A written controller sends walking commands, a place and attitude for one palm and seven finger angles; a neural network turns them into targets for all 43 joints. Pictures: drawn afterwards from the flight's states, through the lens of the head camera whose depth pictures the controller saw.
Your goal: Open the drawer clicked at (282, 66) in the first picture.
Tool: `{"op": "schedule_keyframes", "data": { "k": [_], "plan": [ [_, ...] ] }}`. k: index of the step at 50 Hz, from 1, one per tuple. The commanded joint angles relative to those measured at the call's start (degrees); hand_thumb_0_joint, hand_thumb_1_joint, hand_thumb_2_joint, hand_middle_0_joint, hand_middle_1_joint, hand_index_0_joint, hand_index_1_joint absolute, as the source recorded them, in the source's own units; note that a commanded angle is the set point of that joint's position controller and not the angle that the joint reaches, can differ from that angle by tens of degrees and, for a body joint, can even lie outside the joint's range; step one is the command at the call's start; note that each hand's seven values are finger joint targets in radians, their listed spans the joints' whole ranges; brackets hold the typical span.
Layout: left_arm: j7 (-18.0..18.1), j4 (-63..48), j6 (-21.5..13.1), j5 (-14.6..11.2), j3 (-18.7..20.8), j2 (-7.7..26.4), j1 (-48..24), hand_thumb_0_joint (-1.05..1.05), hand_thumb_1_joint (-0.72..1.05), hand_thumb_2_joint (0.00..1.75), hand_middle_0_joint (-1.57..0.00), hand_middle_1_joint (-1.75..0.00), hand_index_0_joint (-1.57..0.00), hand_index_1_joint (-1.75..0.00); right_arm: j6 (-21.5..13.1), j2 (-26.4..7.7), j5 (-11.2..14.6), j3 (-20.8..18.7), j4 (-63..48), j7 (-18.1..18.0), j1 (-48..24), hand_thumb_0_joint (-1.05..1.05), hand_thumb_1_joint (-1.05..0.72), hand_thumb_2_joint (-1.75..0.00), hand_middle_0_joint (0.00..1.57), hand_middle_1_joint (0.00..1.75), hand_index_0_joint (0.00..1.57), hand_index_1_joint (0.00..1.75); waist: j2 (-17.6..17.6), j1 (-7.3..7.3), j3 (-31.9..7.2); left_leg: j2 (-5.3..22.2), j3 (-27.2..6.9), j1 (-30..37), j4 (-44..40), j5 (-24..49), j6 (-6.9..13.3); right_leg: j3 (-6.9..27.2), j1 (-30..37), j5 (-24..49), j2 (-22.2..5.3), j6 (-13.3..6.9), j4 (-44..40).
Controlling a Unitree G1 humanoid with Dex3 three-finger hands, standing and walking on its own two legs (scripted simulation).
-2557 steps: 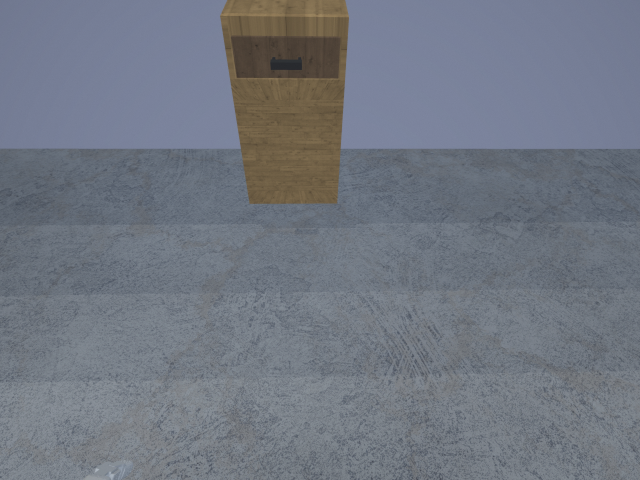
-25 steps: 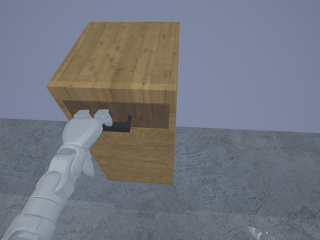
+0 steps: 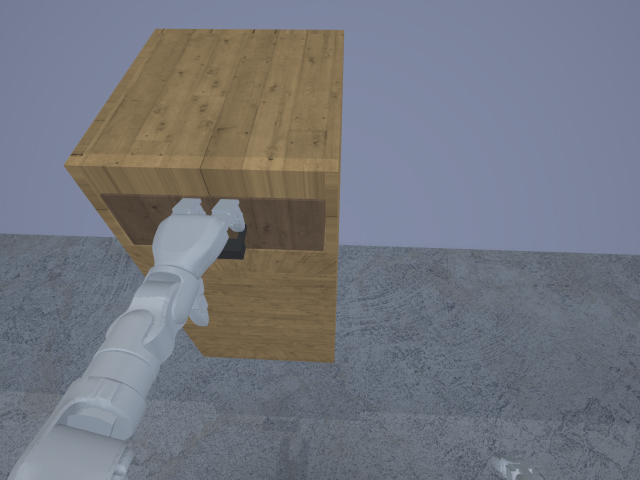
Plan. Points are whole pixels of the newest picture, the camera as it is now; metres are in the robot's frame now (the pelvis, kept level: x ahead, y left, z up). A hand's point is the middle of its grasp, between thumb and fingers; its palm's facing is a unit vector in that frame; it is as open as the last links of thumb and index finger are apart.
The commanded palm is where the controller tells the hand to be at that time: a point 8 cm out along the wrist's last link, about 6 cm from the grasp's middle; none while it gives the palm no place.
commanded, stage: move the hooked fingers above the handle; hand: left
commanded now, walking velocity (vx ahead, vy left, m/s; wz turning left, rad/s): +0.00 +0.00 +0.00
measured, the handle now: (215, 238) +0.50 +0.21 -0.06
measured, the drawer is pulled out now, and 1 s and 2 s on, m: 0.00 0.00 0.00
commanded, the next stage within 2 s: none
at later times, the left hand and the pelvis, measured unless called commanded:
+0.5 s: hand (233, 238) +0.46 +0.16 +0.00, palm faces +0.06 -0.10 -0.99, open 13.8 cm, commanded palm +0.43 +0.21 +0.05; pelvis -0.02 +0.01 -0.03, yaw -1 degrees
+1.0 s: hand (238, 245) +0.45 +0.15 -0.01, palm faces +0.01 -0.13 -0.99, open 13.8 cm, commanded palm +0.44 +0.19 +0.05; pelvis -0.02 +0.03 -0.03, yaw +0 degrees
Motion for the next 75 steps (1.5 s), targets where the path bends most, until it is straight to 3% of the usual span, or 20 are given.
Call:
{"op": "schedule_keyframes", "data": {
  "k": [1, 4, 8, 13, 19, 24, 29, 32, 35, 38, 42, 46, 48, 52, 54, 59, 61, 64, 69, 75],
  "plan": [
    [8.21, -3.47, 2.59, 2.12, 11.40, 18.31, -24.67, 0.00, -0.50, 0.30, -0.30, -1.20, -0.30, -1.20, -1.64, -7.09, -0.09, -2.26, -5.24, -0.35, 1.61, 0.00, -0.90, -0.90, 0.20, 0.30, 0.20, 0.30, -2.01, 0.57, -16.67, 0.29, 0.52, 0.72, -0.71, 20.00, -0.54, 3.65, 10.73, 23.69, -3.42, 0.95, -2.40],
    [10.30, -0.01, 5.43, 3.12, 11.18, 19.36, -27.50, 0.00, -0.50, 0.30, -0.30, -1.20, -0.30, -1.20, -1.65, -7.29, -0.10, -2.47, -5.26, -0.18, 2.41, 0.00, -0.90, -0.90, 0.20, 0.30, 0.20, 0.30, 0.51, 0.31, -20.90, 0.07, 0.96, 0.36, -0.07, 19.80, -0.59, 3.78, 11.33, 22.96, -3.17, 0.86, -1.77],
    [7.12, 5.09, 7.39, 0.24, 3.30, 10.81, -32.42, 0.00, -0.50, 0.30, -0.30, -1.20, -0.30, -1.20, -2.17, -7.88, 0.39, -3.48, -3.86, 0.15, 5.41, 0.00, -0.90, -0.90, 0.20, 0.30, 0.20, 0.30, -1.71, -4.32, -23.25, 1.02, 1.03, 3.99, 1.06, 21.67, -0.06, 2.31, 9.39, 25.22, -2.90, 1.67, -2.78],
    [1.27, 1.53, 1.52, -2.54, -1.18, 6.71, -39.35, 0.00, -0.50, 0.30, -0.30, -1.20, -0.30, -1.20, -3.25, -8.40, -0.07, -4.06, -2.37, -0.78, 8.05, 0.00, -0.90, -0.90, 0.20, 0.30, 0.20, 0.30, -2.36, -6.97, -24.05, 1.25, -0.31, 5.92, 2.10, 22.07, 0.62, 2.73, 7.42, 26.09, -3.38, 2.20, -2.80],
    [8.49, 6.42, -3.21, 2.62, 8.17, 16.87, -43.62, 0.00, -0.50, 0.30, -0.30, -1.20, -0.30, -1.20, -3.74, -8.70, -1.27, -3.57, 0.19, -0.26, 10.94, 0.00, -0.90, -0.90, 0.20, 0.30, 0.20, 0.30, 3.05, -5.29, -22.31, 1.89, -2.10, 0.77, 5.72, 19.41, -0.42, 0.72, -4.58, 15.65, -2.32, 0.64, 2.38],
    [17.46, 11.92, 5.88, 3.85, 16.55, 25.60, -37.89, 0.00, -0.50, 0.30, -0.30, -1.20, -0.30, -1.20, -2.24, -9.11, -2.24, -2.40, -2.07, 1.28, 8.75, 0.00, -0.90, -0.90, 0.20, 0.30, 0.20, 0.30, 4.35, -0.36, -29.71, 0.72, 0.07, -5.21, 6.57, 22.15, -1.05, 0.78, 2.62, 20.30, -1.75, 0.43, 5.74],
    [17.57, 14.26, 14.68, 2.92, 12.94, 25.04, -43.43, 0.00, -0.50, 0.30, -0.30, -1.20, -0.30, -1.20, -0.41, -9.66, -0.67, -2.18, -2.76, 0.92, 8.35, 0.00, -0.90, -0.90, 0.20, 0.30, 0.20, 0.30, -2.73, -3.39, -28.07, 0.96, 1.34, -6.19, 3.44, 17.43, -0.07, 1.29, 8.28, 19.44, -2.05, 1.99, 1.18],
    [12.41, 16.49, 16.21, -0.22, 11.26, 24.07, -44.03, 0.00, -0.50, 0.30, -0.30, -1.20, -0.30, -1.20, -0.76, -9.89, 0.49, -2.27, -2.85, -0.33, 8.79, 0.00, -0.90, -0.90, 0.20, 0.30, 0.20, 0.30, -6.38, -5.22, -27.30, 1.24, 1.71, -5.14, 1.40, 13.96, 0.81, 2.14, 12.25, 18.66, -2.73, 3.05, -2.10],
    [4.72, 14.41, 11.54, -1.86, 2.41, 13.44, -43.83, 0.00, -0.50, 0.30, -0.30, -1.20, -0.30, -1.20, -2.37, -9.69, 0.93, -2.94, -2.99, -1.52, 10.69, 0.00, -0.90, -0.90, 0.20, 0.30, 0.20, 0.30, -3.22, -7.79, -26.01, 2.16, 1.00, 1.87, 0.34, 15.14, 1.01, 1.59, 8.85, 18.49, -2.83, 2.77, -4.01],
    [-1.68, 12.81, 5.08, -2.68, -9.36, -0.89, -43.15, 0.00, -0.50, 0.30, -0.30, -1.20, -0.30, -1.20, -4.10, -8.82, 0.60, -2.84, -2.12, -2.04, 11.14, 0.00, -0.90, -0.90, 0.20, 0.30, 0.20, 0.30, -2.39, -11.03, -17.26, 3.05, -1.07, 6.29, 0.77, 13.94, 0.87, 0.44, -1.73, 12.21, -2.69, 2.23, -5.33],
    [-2.06, 9.66, -2.87, -2.32, -5.53, 2.76, -43.71, 0.00, -0.50, 0.30, -0.30, -1.20, -0.30, -1.20, -4.92, -9.10, -0.31, -2.95, -0.49, -1.55, 12.34, 0.00, -0.90, -0.90, 0.20, 0.30, 0.20, 0.30, 3.08, -9.34, -14.20, 3.65, -3.86, 6.73, 2.89, 11.99, -0.39, -0.80, -12.16, 6.06, -2.56, 1.06, -1.57],
    [7.77, 4.16, -5.68, 2.18, 6.96, 15.29, -49.87, 0.00, -0.50, 0.30, -0.30, -1.20, -0.30, -1.20, -4.89, -9.30, -1.81, -3.23, -0.52, -0.11, 12.66, 0.00, -0.90, -0.90, 0.20, 0.30, 0.20, 0.30, 10.06, -5.22, -24.31, 3.81, -6.23, 7.50, 7.08, 20.35, -3.35, -2.23, -16.26, 7.74, -1.79, -0.19, 5.84],
    [14.59, 5.93, -2.61, 3.98, 14.85, 22.97, -50.12, 0.00, -0.50, 0.30, -0.30, -1.20, -0.30, -1.20, -4.31, -9.70, -2.78, -2.75, -0.53, 0.47, 11.71, 0.00, -0.90, -0.90, 0.20, 0.30, 0.20, 0.30, 8.63, -3.29, -26.87, 3.41, -6.24, 3.51, 8.76, 23.14, -4.01, -3.09, -15.73, 8.31, -1.40, -0.51, 8.74],
    [22.46, 12.40, 10.27, 5.52, 12.57, 19.57, -47.59, 0.00, -0.50, 0.30, -0.30, -1.20, -0.30, -1.20, -1.90, -9.40, -3.09, -2.38, -2.01, 1.78, 9.12, 0.00, -0.90, -0.90, 0.20, 0.30, 0.20, 0.30, 5.79, -3.38, -30.28, 2.76, -2.73, 0.42, 9.72, 26.72, -3.81, -3.44, -9.74, 13.78, -0.98, 0.20, 8.82],
    [23.31, 10.72, 15.10, 5.84, 14.06, 24.95, -51.88, 0.00, -0.50, 0.30, -0.30, -1.20, -0.30, -1.20, -0.47, -10.25, -2.44, -1.99, -2.16, 1.46, 8.47, 0.00, -0.90, -0.90, 0.20, 0.30, 0.20, 0.30, 2.95, -3.89, -34.19, 2.67, -2.06, 0.84, 8.63, 27.10, -3.34, -2.86, -4.60, 17.12, -1.23, 0.86, 7.66],
    [17.23, 14.59, 23.48, 0.30, 12.40, 26.63, -51.54, 0.00, -0.50, 0.30, -0.30, -1.20, -0.30, -1.20, 1.38, -9.13, 0.14, -0.52, -1.96, -0.74, 6.03, 0.00, -0.90, -0.90, 0.20, 0.30, 0.20, 0.30, -1.92, -3.98, -35.94, 1.99, 0.28, 0.41, 2.61, 20.93, -0.91, -0.63, 10.54, 20.57, -2.34, 2.44, 1.20],
    [12.43, 18.42, 24.25, -2.56, 10.48, 25.18, -48.03, 0.00, -0.50, 0.30, -0.30, -1.20, -0.30, -1.20, 1.55, -8.71, 1.12, 0.20, -2.33, -2.18, 5.88, 0.00, -0.90, -0.90, 0.20, 0.30, 0.20, 0.30, -6.64, -4.69, -28.91, 1.68, 1.11, -3.77, -0.02, 15.15, 0.15, 0.73, 14.60, 18.87, -3.13, 3.28, -2.28],
    [5.28, 22.66, 20.73, -3.06, 7.70, 22.44, -42.74, 0.00, -0.50, 0.30, -0.30, -1.20, -0.30, -1.20, 1.29, -9.15, 1.88, 0.68, -3.29, -3.77, 7.02, 0.00, -0.90, -0.90, 0.20, 0.30, 0.20, 0.30, -10.04, -5.68, -18.90, 1.82, 1.57, -5.78, -2.53, 9.63, 0.88, 2.01, 13.75, 15.08, -3.70, 3.60, -5.83],
    [-0.47, 19.80, 8.44, 0.99, 3.80, 17.77, -34.65, 0.00, -0.50, 0.30, -0.30, -1.20, -0.30, -1.20, -1.48, -9.41, 1.60, 0.56, -5.97, -4.55, 8.06, 0.00, -0.90, -0.90, 0.20, 0.30, 0.20, 0.30, -5.10, -5.09, -11.35, 1.89, 1.53, -6.74, -1.70, 6.07, 0.97, 3.02, 6.73, 9.23, -3.71, 2.25, -6.31],
    [1.27, 8.11, -2.39, -0.78, 1.02, 11.30, -38.91, 0.00, -0.50, 0.30, -0.30, -1.20, -0.30, -1.20, -4.54, -8.72, 0.78, -2.11, -5.06, -2.47, 11.25, 0.00, -0.90, -0.90, 0.20, 0.30, 0.20, 0.30, 0.72, -6.63, -18.53, 2.24, 0.08, -2.30, 3.57, 8.69, 0.62, 3.07, -0.44, 9.41, -3.20, 1.54, -2.40]
  ]
}}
